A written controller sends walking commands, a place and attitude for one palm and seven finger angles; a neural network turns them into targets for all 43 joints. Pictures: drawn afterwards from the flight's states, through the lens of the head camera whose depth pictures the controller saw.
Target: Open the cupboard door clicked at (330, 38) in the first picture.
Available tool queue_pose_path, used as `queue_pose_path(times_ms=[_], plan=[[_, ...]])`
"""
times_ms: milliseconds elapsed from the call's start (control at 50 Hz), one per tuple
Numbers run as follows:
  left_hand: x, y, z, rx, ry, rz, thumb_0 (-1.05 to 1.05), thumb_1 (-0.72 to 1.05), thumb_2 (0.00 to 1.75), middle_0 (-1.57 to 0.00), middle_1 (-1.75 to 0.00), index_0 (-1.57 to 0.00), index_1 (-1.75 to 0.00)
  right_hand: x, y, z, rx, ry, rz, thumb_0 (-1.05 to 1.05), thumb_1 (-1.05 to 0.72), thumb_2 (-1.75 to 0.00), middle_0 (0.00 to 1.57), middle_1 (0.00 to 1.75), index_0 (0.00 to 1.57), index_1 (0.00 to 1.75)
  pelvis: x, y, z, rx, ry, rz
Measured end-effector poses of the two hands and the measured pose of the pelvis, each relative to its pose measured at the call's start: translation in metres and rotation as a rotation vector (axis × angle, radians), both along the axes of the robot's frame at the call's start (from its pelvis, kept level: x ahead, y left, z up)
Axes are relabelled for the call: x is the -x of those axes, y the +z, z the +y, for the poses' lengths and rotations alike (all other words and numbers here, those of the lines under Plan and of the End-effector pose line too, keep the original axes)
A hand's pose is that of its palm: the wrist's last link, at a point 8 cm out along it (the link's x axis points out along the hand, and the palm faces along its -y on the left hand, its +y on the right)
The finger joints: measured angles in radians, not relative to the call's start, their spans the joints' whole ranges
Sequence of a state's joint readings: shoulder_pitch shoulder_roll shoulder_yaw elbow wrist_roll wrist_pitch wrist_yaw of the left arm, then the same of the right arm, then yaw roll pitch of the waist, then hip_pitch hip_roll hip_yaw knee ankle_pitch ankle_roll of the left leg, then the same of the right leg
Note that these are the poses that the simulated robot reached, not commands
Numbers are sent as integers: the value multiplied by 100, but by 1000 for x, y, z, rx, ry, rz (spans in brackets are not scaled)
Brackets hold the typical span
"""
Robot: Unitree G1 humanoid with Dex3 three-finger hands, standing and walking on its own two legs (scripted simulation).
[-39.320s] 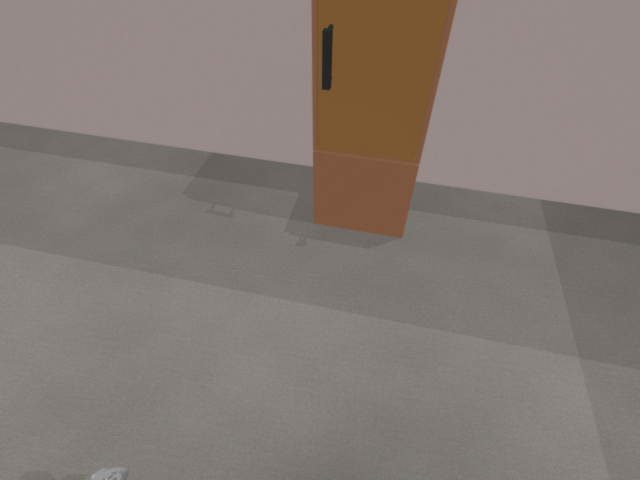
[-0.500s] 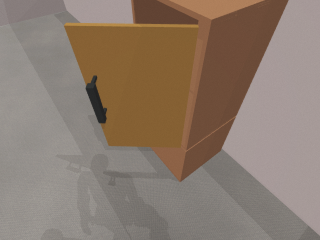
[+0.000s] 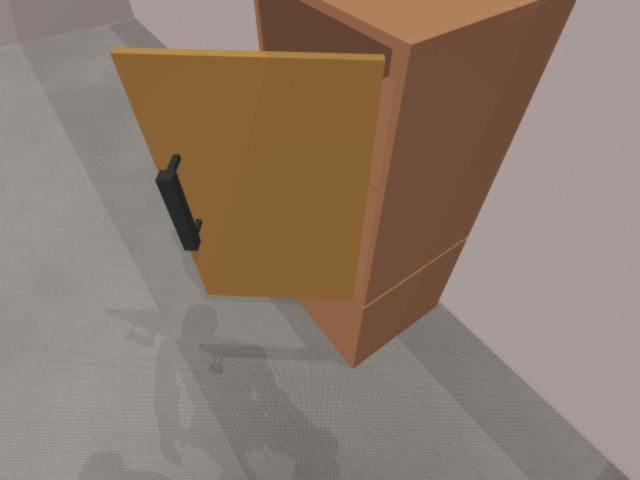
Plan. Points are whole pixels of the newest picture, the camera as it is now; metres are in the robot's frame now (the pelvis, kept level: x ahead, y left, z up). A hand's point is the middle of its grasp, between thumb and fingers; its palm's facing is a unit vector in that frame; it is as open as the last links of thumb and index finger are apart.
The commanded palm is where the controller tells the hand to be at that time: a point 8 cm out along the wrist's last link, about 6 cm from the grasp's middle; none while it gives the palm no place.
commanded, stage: come to a stop and stand still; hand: left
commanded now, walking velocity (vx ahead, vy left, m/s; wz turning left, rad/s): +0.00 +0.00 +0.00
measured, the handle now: (184, 204) +0.53 +0.28 +0.00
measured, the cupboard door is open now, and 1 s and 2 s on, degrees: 51 51 51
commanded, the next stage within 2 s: look again from close up in 0.20 s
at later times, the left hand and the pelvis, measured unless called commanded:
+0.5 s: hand out of the picture +0.00 +0.16 -0.17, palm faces +0.04 -0.98 -0.21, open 7.4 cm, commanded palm none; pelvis +0.00 -0.01 +0.00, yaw +1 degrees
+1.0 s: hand out of the picture -0.02 +0.15 -0.18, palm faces +0.05 -0.98 -0.18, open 7.4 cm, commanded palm none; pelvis -0.01 -0.01 +0.00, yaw +1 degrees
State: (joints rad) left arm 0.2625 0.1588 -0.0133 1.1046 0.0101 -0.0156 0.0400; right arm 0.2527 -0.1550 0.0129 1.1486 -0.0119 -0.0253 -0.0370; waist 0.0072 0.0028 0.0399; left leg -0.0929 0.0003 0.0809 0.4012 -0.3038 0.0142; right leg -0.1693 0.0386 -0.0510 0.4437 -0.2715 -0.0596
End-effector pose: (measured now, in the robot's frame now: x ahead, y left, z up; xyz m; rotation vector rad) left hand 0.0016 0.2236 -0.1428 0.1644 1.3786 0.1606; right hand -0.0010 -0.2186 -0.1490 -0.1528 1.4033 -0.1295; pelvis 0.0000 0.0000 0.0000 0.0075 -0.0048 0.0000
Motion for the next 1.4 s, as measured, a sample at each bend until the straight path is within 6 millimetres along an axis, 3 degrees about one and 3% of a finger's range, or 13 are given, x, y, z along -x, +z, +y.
queue_pose_path(times_ms=[300,1020,1200,1400], plan=[[0,1,-6,-2,11,-15,1,92,90,-20,-30,-20,-30,5,0,-4,-7,1,11,0,-91,-90,20,29,20,30,0,1,-8,0,7,-5],[29,-2,-20,29,44,26,1,91,90,-20,-30,-20,-30,21,2,0,-14,6,37,0,-91,-90,20,29,20,30,9,1,-10,1,17,-6],[31,-5,-1,7,91,-4,1,91,90,-20,-30,-20,-30,20,-1,5,-1,21,49,0,-91,-90,20,29,20,30,14,-3,3,6,40,2],[29,-14,48,-8,103,6,1,90,90,-20,-30,-20,-30,9,4,31,37,35,-13,0,-91,-90,19,29,20,30,20,-9,39,-11,42,14]])
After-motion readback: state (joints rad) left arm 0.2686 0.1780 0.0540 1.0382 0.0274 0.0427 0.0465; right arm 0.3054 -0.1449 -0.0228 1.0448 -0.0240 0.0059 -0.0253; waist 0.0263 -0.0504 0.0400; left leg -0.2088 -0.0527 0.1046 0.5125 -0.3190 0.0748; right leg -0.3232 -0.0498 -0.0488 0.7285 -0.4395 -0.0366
